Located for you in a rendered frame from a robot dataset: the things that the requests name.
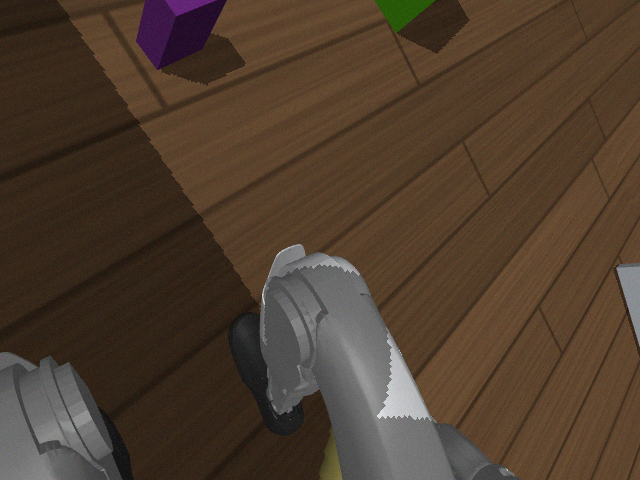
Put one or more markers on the right robot hand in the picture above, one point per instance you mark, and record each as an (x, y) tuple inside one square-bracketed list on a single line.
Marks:
[(465, 458)]

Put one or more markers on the right robot arm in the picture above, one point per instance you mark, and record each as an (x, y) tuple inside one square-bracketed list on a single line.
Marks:
[(495, 472)]

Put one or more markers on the left robot foot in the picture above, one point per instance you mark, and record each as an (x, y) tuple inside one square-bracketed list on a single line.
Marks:
[(120, 452)]

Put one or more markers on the right robot foot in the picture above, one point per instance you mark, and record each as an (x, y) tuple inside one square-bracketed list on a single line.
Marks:
[(244, 342)]

